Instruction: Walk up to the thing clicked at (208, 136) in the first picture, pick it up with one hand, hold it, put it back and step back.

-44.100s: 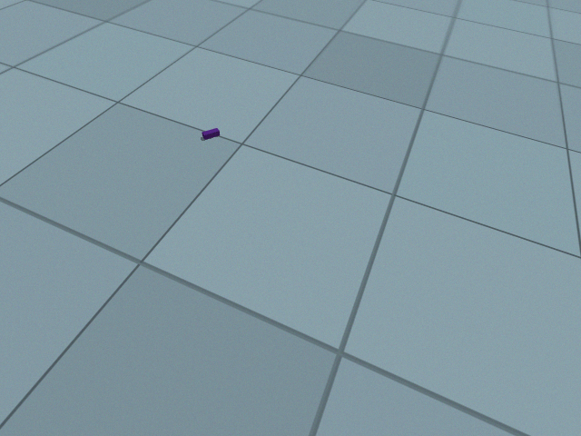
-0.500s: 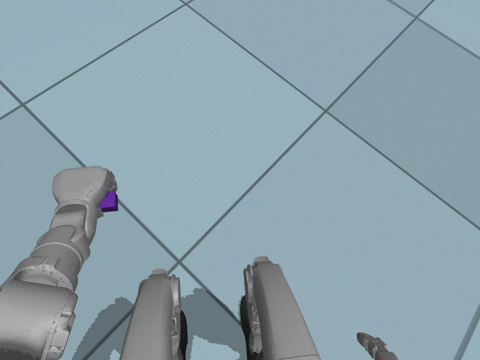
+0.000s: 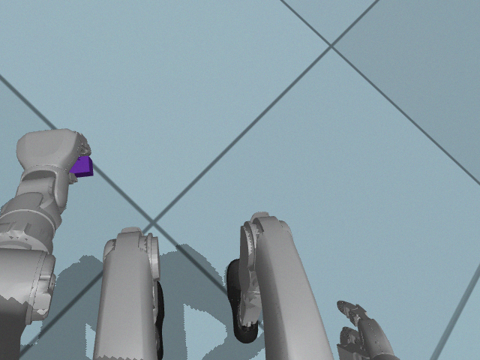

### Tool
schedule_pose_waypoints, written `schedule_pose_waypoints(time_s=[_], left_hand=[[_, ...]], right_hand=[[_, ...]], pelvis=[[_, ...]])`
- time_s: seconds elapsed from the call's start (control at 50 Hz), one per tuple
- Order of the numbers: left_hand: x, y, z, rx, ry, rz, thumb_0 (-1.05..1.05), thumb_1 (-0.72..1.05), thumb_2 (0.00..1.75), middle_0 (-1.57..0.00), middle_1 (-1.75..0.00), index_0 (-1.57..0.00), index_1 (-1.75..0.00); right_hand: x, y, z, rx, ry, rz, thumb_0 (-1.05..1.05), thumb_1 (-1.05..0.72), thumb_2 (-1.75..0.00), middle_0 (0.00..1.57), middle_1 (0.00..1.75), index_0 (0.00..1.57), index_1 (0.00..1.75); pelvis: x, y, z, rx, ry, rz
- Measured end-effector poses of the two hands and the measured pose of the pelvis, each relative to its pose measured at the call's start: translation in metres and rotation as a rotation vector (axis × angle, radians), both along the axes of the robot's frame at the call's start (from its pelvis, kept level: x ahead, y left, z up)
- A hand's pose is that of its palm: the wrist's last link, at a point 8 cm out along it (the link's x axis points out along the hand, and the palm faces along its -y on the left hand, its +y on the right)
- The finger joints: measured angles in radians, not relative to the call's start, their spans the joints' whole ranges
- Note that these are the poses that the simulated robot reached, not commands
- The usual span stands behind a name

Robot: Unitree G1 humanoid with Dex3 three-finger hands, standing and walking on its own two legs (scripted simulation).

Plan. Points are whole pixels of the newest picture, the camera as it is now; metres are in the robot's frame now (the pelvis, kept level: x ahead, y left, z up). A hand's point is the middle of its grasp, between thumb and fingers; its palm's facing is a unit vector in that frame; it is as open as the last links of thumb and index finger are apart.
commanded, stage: crouch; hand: left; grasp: from above
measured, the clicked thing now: (65, 168) +0.44 +0.25 -0.21
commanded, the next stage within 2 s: lower in 0.74 s
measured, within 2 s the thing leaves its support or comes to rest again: rests again in 1.72 s
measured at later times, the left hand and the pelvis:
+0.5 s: hand (77, 174) +0.44 +0.24 -0.25, palm faces -0.47 -0.06 -0.88, open 6.2 cm; pelvis -0.01 +0.00 -0.07, yaw -1 degrees
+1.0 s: hand (80, 177) +0.44 +0.24 -0.29, palm faces -0.49 -0.07 -0.87, open 6.2 cm; pelvis -0.01 +0.00 -0.10, yaw -3 degrees
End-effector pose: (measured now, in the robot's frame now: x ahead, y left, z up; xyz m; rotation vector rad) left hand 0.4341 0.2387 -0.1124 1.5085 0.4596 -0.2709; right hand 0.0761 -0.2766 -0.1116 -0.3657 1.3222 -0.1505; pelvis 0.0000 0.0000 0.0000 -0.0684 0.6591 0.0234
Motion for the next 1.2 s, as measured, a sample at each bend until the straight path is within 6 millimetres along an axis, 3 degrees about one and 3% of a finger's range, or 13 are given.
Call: schedule_pose_waypoints(time_s=[0.14, 0.32, 0.6, 0.94, 1.2], left_hand=[[0.004, 0.002, -0.024, -0.002, 0.014, 0.007, -0.02, 0.5, 0.1, -1.07, -0.09, -1.09, -0.07], [0.008, 0.002, -0.053, -0.006, 0.024, -0.004, -0.02, 0.51, 0.06, -1.08, -0.06, -1.11, -0.04], [0.014, 0.0, -0.086, -0.003, 0.024, -0.001, -0.02, 0.53, 0.01, -1.11, -0.01, -1.14, 0.0], [0.018, 0.006, -0.11, -0.016, 0.033, -0.006, -0.02, 0.52, 0.01, -1.13, 0.0, -1.15, 0.0], [0.016, 0.004, -0.145, -0.036, 0.037, -0.024, -0.02, 0.52, 0.02, -1.12, 0.0, -1.14, 0.0]], right_hand=[[-0.006, 0.001, -0.018, 0.004, 0.009, 0.004, 0.0, -0.9, -0.9, 0.2, 0.3, 0.2, 0.3], [-0.027, 0.007, -0.044, 0.019, 0.049, -0.002, 0.0, -0.9, -0.9, 0.21, 0.3, 0.2, 0.3], [-0.053, 0.008, -0.072, 0.038, 0.109, 0.004, 0.0, -0.9, -0.9, 0.21, 0.3, 0.2, 0.3], [-0.052, 0.002, -0.08, 0.032, 0.135, 0.041, 0.0, -0.9, -0.9, 0.2, 0.3, 0.2, 0.3], [-0.051, 0.005, -0.085, 0.025, 0.147, 0.086, 0.0, -0.9, -0.9, 0.2, 0.3, 0.2, 0.3]], pelvis=[[-0.002, 0.001, -0.021, -0.007, -0.004, -0.006], [-0.007, 0.003, -0.049, -0.013, -0.018, -0.01], [-0.01, 0.002, -0.08, -0.014, -0.035, -0.013], [-0.007, 0.002, -0.096, -0.031, -0.047, -0.022], [-0.005, 0.004, -0.112, -0.049, -0.056, -0.026]])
